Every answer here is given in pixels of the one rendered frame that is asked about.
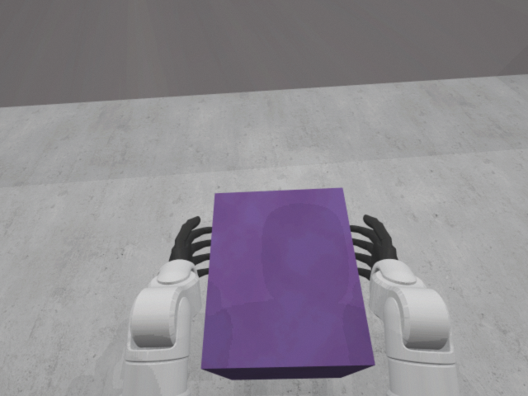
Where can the robot right forearm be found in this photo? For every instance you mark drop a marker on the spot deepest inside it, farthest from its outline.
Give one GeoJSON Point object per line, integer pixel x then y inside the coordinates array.
{"type": "Point", "coordinates": [417, 331]}

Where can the carton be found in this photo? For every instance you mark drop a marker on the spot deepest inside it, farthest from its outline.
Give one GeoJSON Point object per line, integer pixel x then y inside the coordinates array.
{"type": "Point", "coordinates": [284, 297]}

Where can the right robot hand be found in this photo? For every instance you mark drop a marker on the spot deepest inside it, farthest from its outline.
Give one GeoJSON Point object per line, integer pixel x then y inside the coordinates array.
{"type": "Point", "coordinates": [381, 247]}

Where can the left robot hand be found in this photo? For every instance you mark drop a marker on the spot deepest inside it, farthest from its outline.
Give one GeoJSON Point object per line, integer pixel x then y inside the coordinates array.
{"type": "Point", "coordinates": [184, 248]}

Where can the robot left forearm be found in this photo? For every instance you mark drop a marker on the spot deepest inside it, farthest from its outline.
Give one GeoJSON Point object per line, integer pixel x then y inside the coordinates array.
{"type": "Point", "coordinates": [159, 332]}

